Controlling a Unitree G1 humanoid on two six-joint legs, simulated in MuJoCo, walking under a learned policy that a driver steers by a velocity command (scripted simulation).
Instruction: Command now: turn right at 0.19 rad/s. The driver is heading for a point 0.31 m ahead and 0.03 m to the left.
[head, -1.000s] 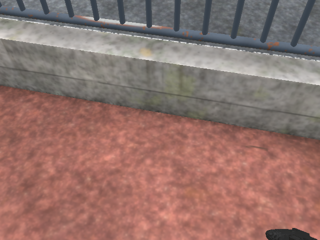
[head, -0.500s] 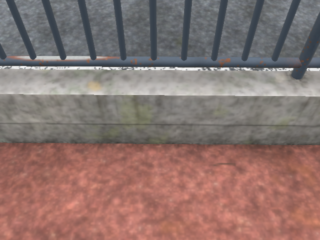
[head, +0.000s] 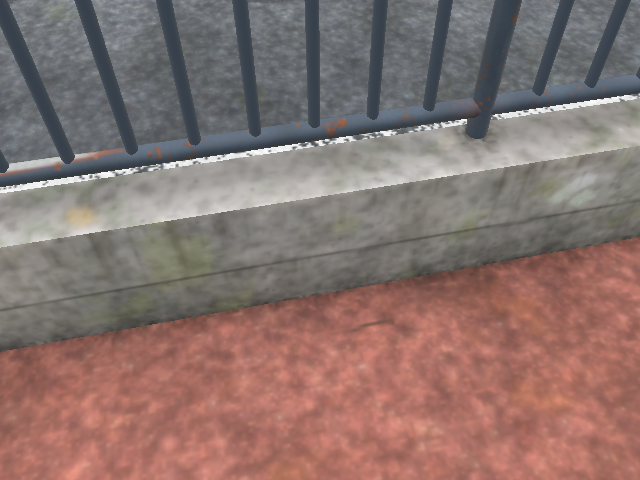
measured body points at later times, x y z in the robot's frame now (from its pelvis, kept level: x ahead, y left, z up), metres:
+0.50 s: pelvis +0.01 +0.01 +0.00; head +0.00 +0.00 +0.45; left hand +0.06 +0.27 -0.13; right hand +0.07 -0.25 -0.14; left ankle -0.01 +0.12 -0.74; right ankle -0.01 -0.09 -0.74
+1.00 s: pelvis +0.18 +0.04 -0.01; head +0.22 +0.05 +0.44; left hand +0.14 +0.28 -0.17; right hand +0.35 -0.20 -0.12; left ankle +0.27 +0.11 -0.74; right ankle +0.02 -0.08 -0.68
